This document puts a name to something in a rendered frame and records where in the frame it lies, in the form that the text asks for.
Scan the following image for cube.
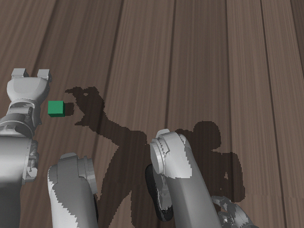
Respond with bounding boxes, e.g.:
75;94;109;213
48;101;65;117

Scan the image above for right robot foot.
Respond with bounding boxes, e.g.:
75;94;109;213
145;164;173;222

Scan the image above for left robot hand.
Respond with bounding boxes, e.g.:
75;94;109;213
7;68;52;125

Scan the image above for left robot arm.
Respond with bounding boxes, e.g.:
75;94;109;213
0;99;41;228

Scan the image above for right robot hand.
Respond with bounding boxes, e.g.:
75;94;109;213
211;196;254;228

